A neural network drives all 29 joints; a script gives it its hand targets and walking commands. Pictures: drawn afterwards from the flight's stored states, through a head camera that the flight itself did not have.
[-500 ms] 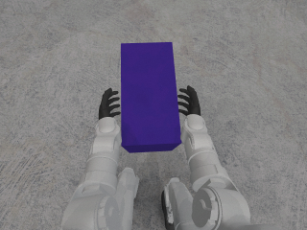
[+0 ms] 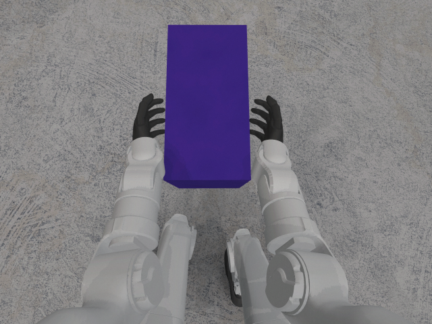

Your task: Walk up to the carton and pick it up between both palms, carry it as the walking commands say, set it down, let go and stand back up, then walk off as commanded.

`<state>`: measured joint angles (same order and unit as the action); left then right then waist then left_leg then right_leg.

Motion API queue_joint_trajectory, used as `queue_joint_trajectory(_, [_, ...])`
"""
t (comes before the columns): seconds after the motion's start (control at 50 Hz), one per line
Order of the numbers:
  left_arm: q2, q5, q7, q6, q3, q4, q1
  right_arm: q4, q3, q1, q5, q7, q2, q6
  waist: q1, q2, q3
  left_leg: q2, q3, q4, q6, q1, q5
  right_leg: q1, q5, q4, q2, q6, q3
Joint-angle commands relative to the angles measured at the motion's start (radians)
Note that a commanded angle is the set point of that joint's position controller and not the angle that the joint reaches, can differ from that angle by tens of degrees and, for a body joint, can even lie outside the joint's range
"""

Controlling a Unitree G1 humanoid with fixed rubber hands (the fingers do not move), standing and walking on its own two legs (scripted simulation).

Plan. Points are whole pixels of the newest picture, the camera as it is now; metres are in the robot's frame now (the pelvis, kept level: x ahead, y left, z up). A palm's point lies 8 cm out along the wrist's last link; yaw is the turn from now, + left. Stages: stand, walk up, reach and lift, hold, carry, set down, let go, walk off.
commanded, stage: set down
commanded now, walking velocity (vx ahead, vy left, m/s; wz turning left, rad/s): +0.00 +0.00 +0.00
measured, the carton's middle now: (208, 117) +0.49 +0.06 -0.16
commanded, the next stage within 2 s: none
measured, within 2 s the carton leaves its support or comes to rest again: neither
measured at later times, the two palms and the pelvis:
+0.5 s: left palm (149, 134) +0.44 +0.18 -0.16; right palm (256, 138) +0.45 -0.05 -0.15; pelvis -0.02 +0.01 -0.07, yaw -1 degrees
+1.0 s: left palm (155, 132) +0.47 +0.18 -0.24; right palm (249, 138) +0.48 -0.05 -0.23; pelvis -0.03 +0.01 -0.13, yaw -2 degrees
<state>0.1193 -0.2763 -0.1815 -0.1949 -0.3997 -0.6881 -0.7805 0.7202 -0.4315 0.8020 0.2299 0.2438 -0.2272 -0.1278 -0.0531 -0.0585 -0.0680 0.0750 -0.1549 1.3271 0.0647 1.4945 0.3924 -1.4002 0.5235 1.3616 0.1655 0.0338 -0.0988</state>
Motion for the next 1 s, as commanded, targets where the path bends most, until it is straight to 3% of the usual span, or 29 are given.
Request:
queue_joint_trajectory(0.0, [0.912,0.088,0.257,0.046,0.518,-0.004,-0.613,0.063,0.51,0.592,-0.059,-0.272,-0.916,0.012,-0.02,0.069,-0.912,0.089,0.159,-0.044,-0.021,-0.657,-0.309,0.21,-0.257,-0.125,0.076,0.017,0.088])
queue_joint_trajectory(0.5, [0.892,0.105,0.253,-0.031,0.447,-0.063,-0.912,0.106,0.394,0.911,-0.075,-0.283,-0.847,-0.061,-0.009,0.108,-1.01,0.098,0.194,0.154,-0.006,-0.509,-0.224,-0.077,-0.126,0.116,0.091,0.004,0.158])
queue_joint_trajectory(0.98, [0.804,0.108,0.279,-0.048,0.374,-0.113,-1.097,0.113,0.347,1.107,-0.094,-0.275,-0.766,-0.087,-0.024,0.097,-1.047,0.096,0.227,0.339,-0.003,-0.337,-0.241,-0.201,-0.137,0.292,0.094,0.01,0.179])
